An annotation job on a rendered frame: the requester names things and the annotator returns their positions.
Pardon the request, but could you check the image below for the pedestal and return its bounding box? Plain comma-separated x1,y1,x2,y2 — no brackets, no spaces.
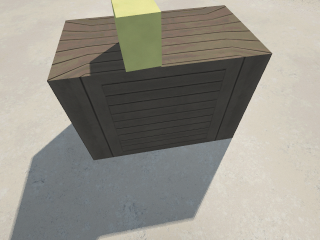
47,5,273,160

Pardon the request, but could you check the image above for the carton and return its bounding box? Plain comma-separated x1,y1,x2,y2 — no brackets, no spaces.
111,0,162,72

